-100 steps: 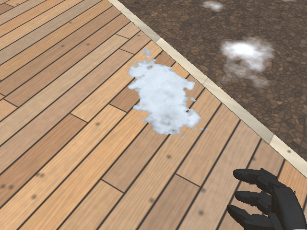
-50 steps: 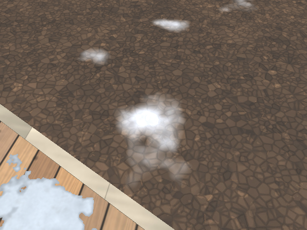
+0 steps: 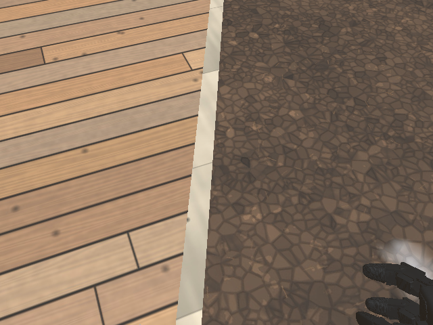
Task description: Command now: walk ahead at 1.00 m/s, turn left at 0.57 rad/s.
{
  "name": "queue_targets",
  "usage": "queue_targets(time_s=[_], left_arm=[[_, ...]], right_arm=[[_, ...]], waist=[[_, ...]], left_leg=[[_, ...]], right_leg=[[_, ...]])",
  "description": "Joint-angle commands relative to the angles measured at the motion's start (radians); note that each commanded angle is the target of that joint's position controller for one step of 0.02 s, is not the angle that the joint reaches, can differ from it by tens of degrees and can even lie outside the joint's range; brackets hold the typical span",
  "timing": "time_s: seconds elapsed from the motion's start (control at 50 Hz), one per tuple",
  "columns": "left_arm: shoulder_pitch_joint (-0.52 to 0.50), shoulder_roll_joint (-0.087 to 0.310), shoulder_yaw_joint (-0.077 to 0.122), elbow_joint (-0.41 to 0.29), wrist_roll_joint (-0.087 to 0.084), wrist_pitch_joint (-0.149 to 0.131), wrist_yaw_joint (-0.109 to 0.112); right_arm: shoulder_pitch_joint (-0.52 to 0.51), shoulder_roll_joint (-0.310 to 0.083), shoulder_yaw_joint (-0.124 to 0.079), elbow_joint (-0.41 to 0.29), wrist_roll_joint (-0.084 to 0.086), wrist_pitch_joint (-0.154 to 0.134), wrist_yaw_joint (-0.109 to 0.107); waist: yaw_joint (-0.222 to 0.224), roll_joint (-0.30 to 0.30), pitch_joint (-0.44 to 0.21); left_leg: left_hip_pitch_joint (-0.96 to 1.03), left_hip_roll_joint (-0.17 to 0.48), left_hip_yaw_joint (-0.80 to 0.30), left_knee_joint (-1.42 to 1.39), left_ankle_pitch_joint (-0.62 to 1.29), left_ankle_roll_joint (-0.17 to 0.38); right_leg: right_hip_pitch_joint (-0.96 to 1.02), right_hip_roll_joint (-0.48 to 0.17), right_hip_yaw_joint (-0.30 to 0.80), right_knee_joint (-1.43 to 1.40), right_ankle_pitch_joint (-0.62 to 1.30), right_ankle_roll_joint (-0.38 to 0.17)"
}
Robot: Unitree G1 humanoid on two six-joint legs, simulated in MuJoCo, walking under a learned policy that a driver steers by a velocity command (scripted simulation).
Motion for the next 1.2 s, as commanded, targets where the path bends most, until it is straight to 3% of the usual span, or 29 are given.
queue_targets(time_s=[0.02,0.04,0.06,0.08,0.1,0.14,0.18,0.28,0.4,0.46,0.48,0.5,0.52,0.54,0.58,0.6,0.64,0.7,0.82,0.88,0.94,0.96,0.98,1.0,1.02,1.04,1.06,1.12,1.2], left_arm=[[-0.135,0.126,0.017,-0.132,0.018,-0.025,0.005],[0.018,0.062,-0.018,-0.181,-0.038,-0.072,-0.015],[-0.137,0.17,0.007,-0.185,-0.067,-0.096,-0.018],[-0.227,0.151,0.003,-0.227,-0.087,-0.101,-0.014],[-0.261,0.12,-0.005,-0.221,-0.068,-0.097,-0.006],[-0.185,0.105,0.0,-0.188,-0.046,-0.059,-0.015],[-0.181,0.083,-0.002,-0.184,-0.03,-0.027,-0.018],[-0.449,0.04,-0.031,-0.269,0.0,-0.04,-0.033],[-0.598,0.087,-0.01,-0.328,-0.031,-0.06,-0.068],[-0.279,0.194,0.044,-0.282,-0.054,-0.045,-0.049],[-0.022,0.219,0.052,-0.231,-0.049,-0.028,-0.029],[0.048,0.316,0.078,-0.192,-0.002,-0.036,-0.033],[0.092,0.221,0.06,-0.186,0.002,-0.042,-0.047],[0.005,0.161,0.048,-0.183,-0.005,-0.041,-0.038],[-0.105,0.125,0.04,-0.161,0.011,-0.039,-0.036],[-0.149,0.094,0.032,-0.151,0.026,-0.049,-0.036],[-0.215,0.043,0.022,-0.132,0.006,-0.054,-0.041],[-0.262,0.07,0.033,-0.111,-0.003,-0.055,-0.042],[-0.208,0.16,0.048,-0.1,0.002,-0.046,-0.013],[-0.188,0.235,0.062,-0.102,-0.001,-0.017,0.002],[-0.295,0.298,0.083,-0.151,-0.021,0.02,0.005],[-0.349,0.237,0.068,-0.154,-0.032,0.008,-0.004],[-0.308,0.014,0.008,-0.202,-0.005,-0.037,-0.02],[-0.209,0.001,-0.019,-0.287,-0.04,-0.091,-0.036],[-0.361,0.12,0.001,-0.303,-0.056,-0.118,-0.04],[-0.422,0.12,0.007,-0.32,-0.062,-0.121,-0.036],[-0.392,0.101,0.003,-0.306,-0.04,-0.113,-0.027],[-0.347,0.12,0.019,-0.283,-0.003,-0.067,-0.023],[-0.582,0.032,-0.005,-0.371,0.014,-0.055,-0.02]], right_arm=[[0.532,-0.266,-0.113,0.122,-0.002,0.01,-0.043],[0.464,-0.281,-0.1,0.075,-0.032,-0.014,-0.037],[0.488,-0.194,-0.094,0.091,-0.037,-0.026,-0.036],[0.455,-0.186,-0.087,0.107,-0.035,-0.041,-0.035],[0.36,-0.159,-0.076,0.106,-0.036,-0.056,-0.031],[0.26,-0.074,-0.046,0.101,-0.06,-0.069,-0.031],[0.264,-0.05,-0.038,0.124,-0.037,-0.073,-0.037],[0.35,-0.087,-0.041,0.164,-0.035,-0.084,-0.075],[0.48,-0.131,-0.048,0.253,-0.013,-0.062,-0.078],[0.425,-0.202,-0.061,0.261,-0.064,-0.021,-0.084],[0.359,-0.18,-0.049,0.233,-0.078,-0.016,-0.084],[0.605,0.036,0.003,0.213,-0.044,-0.043,-0.071],[0.576,-0.025,0.007,0.235,0.011,-0.057,-0.065],[0.403,-0.107,-0.02,0.193,0.044,-0.056,-0.074],[0.238,-0.106,-0.022,0.143,0.001,-0.057,-0.081],[0.266,-0.087,-0.028,0.144,0.003,-0.044,-0.075],[0.318,-0.045,-0.03,0.158,0.02,-0.003,-0.069],[0.249,-0.02,-0.024,0.127,0.004,0.029,-0.071],[0.06,-0.042,-0.023,0.064,-0.005,0.003,-0.028],[0.059,-0.096,-0.049,0.043,0.003,-0.008,-0.004],[0.496,-0.245,-0.125,0.138,0.013,0.03,-0.017],[0.668,-0.284,-0.15,0.199,0.019,0.043,-0.038],[0.587,-0.304,-0.14,0.207,0.004,0.042,-0.039],[0.48,-0.244,-0.099,0.131,-0.037,-0.001,-0.032],[0.485,-0.166,-0.092,0.112,-0.033,-0.024,-0.029],[0.458,-0.148,-0.083,0.128,-0.034,-0.046,-0.019],[0.389,-0.148,-0.082,0.118,-0.031,-0.063,-0.016],[0.285,-0.132,-0.072,0.097,-0.021,-0.064,-0.047],[0.335,-0.105,-0.065,0.127,-0.005,-0.046,-0.095]], waist=[[-0.284,0.12,-0.196],[-0.142,0.311,-0.466],[-0.237,0.104,-0.402],[-0.198,0.014,-0.212],[-0.134,-0.118,-0.1],[-0.037,-0.062,-0.041],[-0.014,-0.034,0.002],[-0.108,-0.024,0.089],[-0.148,0.029,0.091],[0.073,0.131,-0.15],[0.204,0.132,-0.297],[0.039,-0.311,-0.525],[0.098,-0.36,-0.63],[0.11,-0.291,-0.392],[0.059,-0.052,-0.153],[-0.002,-0.073,-0.113],[-0.063,-0.112,-0.057],[-0.091,-0.089,0.061],[-0.047,0.007,0.125],[-0.084,-0.054,0.058],[-0.334,-0.158,-0.161],[-0.412,-0.047,-0.181],[-0.239,0.371,-0.084],[-0.117,0.375,-0.309],[-0.186,0.145,-0.24],[-0.134,-0.04,-0.102],[-0.072,-0.11,-0.077],[-0.007,-0.089,-0.008],[-0.105,-0.032,0.066]], left_leg=[[0.998,0.093,-0.28,-0.043,0.06,0.089],[1.214,0.311,-0.886,-0.275,-0.306,0.298],[1.11,0.298,-0.923,-0.428,-0.48,0.229],[0.933,0.285,-0.83,-0.473,-0.465,0.199],[0.735,0.254,-0.732,-0.486,-0.365,0.168],[0.508,0.175,-0.548,-0.504,-0.264,0.138],[0.39,0.147,-0.444,-0.54,-0.208,0.126],[0.276,0.065,-0.228,-0.597,-0.03,0.081],[0.629,0.172,-0.228,-0.574,0.211,0.027],[0.732,0.186,-0.249,-0.177,0.793,-0.019],[0.477,0.153,-0.244,0.139,0.65,-0.046],[0.038,-0.031,-0.229,0.623,-0.161,-0.109],[-0.047,-0.037,-0.312,0.73,-0.366,-0.095],[-0.151,0.016,-0.258,0.767,-0.313,-0.091],[-0.131,0.097,-0.219,0.69,-0.228,-0.092],[-0.057,0.141,-0.237,0.654,-0.194,-0.091],[-0.013,0.179,-0.229,0.627,-0.21,-0.093],[-0.094,0.206,-0.207,0.564,-0.132,-0.105],[-0.105,0.148,-0.062,0.167,0.2,-0.078],[0.045,0.033,0.073,0.058,0.169,-0.042],[0.554,-0.055,0.064,0.087,-0.053,0.024],[0.82,-0.03,-0.045,-0.034,-0.012,0.072],[0.915,0.032,-0.338,-0.085,0.003,0.17],[1.036,0.23,-0.935,-0.347,-0.48,0.348],[0.947,0.244,-1.007,-0.501,-0.627,0.268],[0.77,0.227,-0.954,-0.536,-0.606,0.212],[0.634,0.208,-0.898,-0.508,-0.529,0.202],[0.386,0.083,-0.662,-0.507,-0.308,0.176],[0.205,-0.029,-0.466,-0.495,-0.127,0.114]], right_leg=[[-0.745,-0.041,0.096,0.921,0.276,-0.111],[-1.001,0.068,0.321,1.178,-0.063,-0.111],[-1.06,0.02,0.402,1.14,0.058,-0.131],[-1.09,-0.008,0.385,1.075,0.102,-0.136],[-1.049,-0.055,0.384,0.991,0.155,-0.132],[-0.936,-0.113,0.388,0.901,0.211,-0.114],[-0.929,-0.147,0.361,0.819,0.221,-0.082],[-0.919,-0.113,0.267,0.386,0.654,-0.022],[-0.86,-0.011,0.25,0.047,0.699,-0.082],[-0.532,0.058,0.232,0.127,0.47,-0.132],[-0.149,-0.051,0.31,0.248,0.39,-0.141],[0.294,-0.351,0.88,0.142,-0.078,-0.32],[0.328,-0.365,1.151,-0.094,-0.386,-0.297],[0.182,-0.35,0.989,-0.132,-0.31,-0.236],[-0.16,-0.292,0.707,-0.145,0.041,-0.204],[-0.294,-0.266,0.615,-0.167,0.134,-0.206],[-0.405,-0.24,0.459,-0.223,0.198,-0.202],[-0.506,-0.221,0.268,-0.278,0.361,-0.184],[-0.371,-0.169,0.026,-0.332,0.58,-0.143],[-0.21,-0.181,-0.028,-0.201,1.215,-0.105],[-0.279,-0.214,0.006,0.354,1.624,-0.128],[-0.493,-0.103,0.012,0.761,1.116,-0.09],[-0.888,0.133,0.107,1.212,-0.063,-0.049],[-1.136,0.151,0.376,1.316,-0.097,-0.083],[-1.147,0.088,0.417,1.2,0.013,-0.131],[-1.119,0.055,0.405,1.06,0.091,-0.146],[-1.042,0.015,0.424,0.97,0.136,-0.132],[-0.893,-0.031,0.42,0.76,0.18,-0.058],[-0.782,0.014,0.325,0.334,0.458,0.013]])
